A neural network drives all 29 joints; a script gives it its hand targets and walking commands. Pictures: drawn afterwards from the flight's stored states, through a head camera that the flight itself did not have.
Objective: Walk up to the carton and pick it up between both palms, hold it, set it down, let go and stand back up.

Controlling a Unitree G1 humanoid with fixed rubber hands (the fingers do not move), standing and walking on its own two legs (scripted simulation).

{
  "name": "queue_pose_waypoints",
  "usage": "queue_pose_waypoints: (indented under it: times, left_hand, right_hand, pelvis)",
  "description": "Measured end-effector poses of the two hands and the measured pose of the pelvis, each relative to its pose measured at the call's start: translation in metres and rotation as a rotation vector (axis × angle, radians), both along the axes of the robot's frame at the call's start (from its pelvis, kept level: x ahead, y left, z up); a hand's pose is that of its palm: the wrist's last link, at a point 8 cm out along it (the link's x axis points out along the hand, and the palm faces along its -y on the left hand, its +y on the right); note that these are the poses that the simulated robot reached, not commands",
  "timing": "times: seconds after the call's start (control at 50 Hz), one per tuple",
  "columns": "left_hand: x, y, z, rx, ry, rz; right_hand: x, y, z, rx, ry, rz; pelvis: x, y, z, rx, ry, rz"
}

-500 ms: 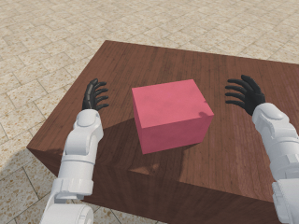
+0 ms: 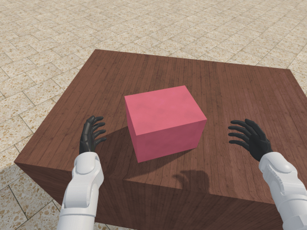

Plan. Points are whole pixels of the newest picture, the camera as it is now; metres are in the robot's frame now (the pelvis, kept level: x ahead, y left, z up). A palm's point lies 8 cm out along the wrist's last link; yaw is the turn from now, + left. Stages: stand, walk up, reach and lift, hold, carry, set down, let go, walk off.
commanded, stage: set down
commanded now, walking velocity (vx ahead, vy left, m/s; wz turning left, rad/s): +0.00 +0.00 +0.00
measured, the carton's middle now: (162, 122) +0.45 +0.02 -0.01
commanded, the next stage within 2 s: let go in 1.66 s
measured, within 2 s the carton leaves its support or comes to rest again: neither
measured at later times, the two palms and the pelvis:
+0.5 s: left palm (90, 169) +0.24 +0.18 +0.05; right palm (268, 181) +0.27 -0.25 +0.03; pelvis +0.01 +0.00 +0.00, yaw -1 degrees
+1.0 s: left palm (87, 187) +0.21 +0.19 +0.01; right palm (266, 206) +0.22 -0.25 +0.00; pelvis +0.01 +0.01 +0.00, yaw -1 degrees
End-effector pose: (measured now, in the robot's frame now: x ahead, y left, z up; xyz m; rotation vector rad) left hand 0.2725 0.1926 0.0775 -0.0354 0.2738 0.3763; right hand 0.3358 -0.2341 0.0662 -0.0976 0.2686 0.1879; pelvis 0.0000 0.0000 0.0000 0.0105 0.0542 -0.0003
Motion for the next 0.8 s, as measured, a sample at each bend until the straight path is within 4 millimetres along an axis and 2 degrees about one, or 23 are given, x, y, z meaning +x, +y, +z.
queue_pose_waypoints:
  times: [0.28,0.62,0.8]
  left_hand:
    - [-0.024,-0.007,-0.018,0.002,0.004,0.005]
    - [-0.045,-0.013,-0.038,0.015,0.021,-0.003]
    - [-0.056,-0.013,-0.051,0.018,0.036,-0.014]
  right_hand:
    - [-0.043,-0.010,-0.021,0.006,0.025,-0.024]
    - [-0.084,-0.023,-0.041,0.008,0.049,-0.057]
    - [-0.103,-0.023,-0.051,0.005,0.067,-0.067]
  pelvis:
    - [0.006,0.002,0.000,0.001,-0.032,-0.009]
    - [0.013,0.004,0.000,-0.003,-0.056,-0.022]
    - [0.011,0.004,-0.001,-0.003,-0.061,-0.025]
